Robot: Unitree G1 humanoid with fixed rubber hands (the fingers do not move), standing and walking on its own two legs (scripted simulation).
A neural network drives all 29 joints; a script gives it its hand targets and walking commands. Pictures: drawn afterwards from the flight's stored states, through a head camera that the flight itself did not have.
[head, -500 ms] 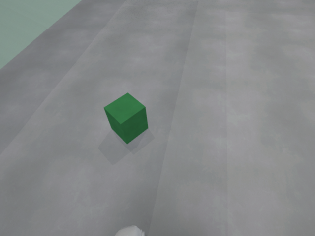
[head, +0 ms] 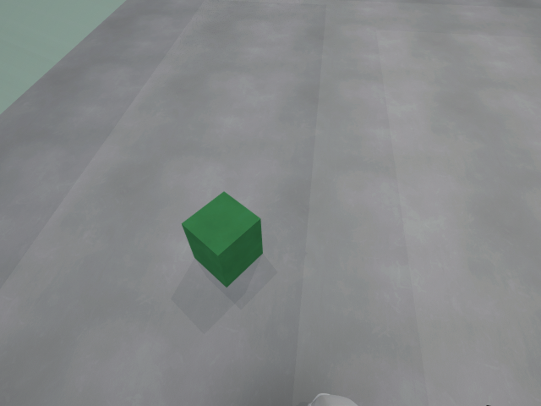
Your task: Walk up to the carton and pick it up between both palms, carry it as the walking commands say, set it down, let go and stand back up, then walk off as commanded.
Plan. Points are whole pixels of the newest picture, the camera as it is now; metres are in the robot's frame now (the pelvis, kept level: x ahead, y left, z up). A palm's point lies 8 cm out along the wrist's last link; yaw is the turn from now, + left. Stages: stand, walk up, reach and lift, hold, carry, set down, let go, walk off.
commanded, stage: walk up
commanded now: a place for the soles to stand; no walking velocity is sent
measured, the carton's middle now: (225, 239) +0.79 +0.15 -0.63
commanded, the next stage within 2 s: none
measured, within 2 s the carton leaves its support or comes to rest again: neither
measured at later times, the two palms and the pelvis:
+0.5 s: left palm out of the picture +0.19 +0.47 -0.09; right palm (400, 340) +0.22 -0.21 -0.08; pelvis +0.14 +0.13 +0.00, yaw +0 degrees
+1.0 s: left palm out of the picture +0.33 +0.50 -0.11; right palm (339, 290) +0.31 -0.13 -0.09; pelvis +0.23 +0.19 +0.00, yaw -3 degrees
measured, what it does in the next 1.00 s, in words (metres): walks ahead: left foot, then right foot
